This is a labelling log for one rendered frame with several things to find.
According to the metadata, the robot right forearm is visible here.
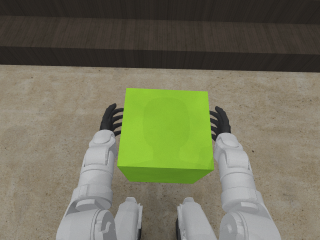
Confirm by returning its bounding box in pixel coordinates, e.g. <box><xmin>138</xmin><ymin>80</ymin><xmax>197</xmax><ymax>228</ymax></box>
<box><xmin>213</xmin><ymin>132</ymin><xmax>281</xmax><ymax>239</ymax></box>

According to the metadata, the robot left thigh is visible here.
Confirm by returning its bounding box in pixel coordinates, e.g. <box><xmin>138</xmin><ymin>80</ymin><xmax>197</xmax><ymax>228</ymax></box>
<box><xmin>114</xmin><ymin>201</ymin><xmax>143</xmax><ymax>240</ymax></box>

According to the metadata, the robot right upper arm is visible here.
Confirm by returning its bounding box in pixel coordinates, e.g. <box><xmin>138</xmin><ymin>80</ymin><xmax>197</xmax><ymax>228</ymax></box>
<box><xmin>218</xmin><ymin>210</ymin><xmax>281</xmax><ymax>240</ymax></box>

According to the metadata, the carton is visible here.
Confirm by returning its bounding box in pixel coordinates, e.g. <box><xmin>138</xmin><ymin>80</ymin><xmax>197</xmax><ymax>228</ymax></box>
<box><xmin>117</xmin><ymin>88</ymin><xmax>215</xmax><ymax>184</ymax></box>

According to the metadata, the robot left forearm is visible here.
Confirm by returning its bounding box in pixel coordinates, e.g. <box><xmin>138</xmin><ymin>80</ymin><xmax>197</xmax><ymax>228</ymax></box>
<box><xmin>56</xmin><ymin>129</ymin><xmax>118</xmax><ymax>240</ymax></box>

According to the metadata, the robot right shin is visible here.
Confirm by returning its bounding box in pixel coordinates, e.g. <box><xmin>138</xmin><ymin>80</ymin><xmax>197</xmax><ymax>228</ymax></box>
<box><xmin>180</xmin><ymin>197</ymin><xmax>202</xmax><ymax>240</ymax></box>

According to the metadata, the robot left upper arm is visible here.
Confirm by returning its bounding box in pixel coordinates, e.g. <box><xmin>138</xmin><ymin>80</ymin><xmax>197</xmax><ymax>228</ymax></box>
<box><xmin>56</xmin><ymin>208</ymin><xmax>117</xmax><ymax>240</ymax></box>

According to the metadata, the robot left hand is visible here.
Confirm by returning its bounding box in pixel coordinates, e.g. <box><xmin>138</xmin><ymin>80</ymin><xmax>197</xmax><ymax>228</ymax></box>
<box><xmin>99</xmin><ymin>103</ymin><xmax>124</xmax><ymax>137</ymax></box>

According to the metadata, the robot right hand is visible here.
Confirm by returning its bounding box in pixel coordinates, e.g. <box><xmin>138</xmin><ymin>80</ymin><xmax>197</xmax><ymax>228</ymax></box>
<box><xmin>209</xmin><ymin>106</ymin><xmax>231</xmax><ymax>141</ymax></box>

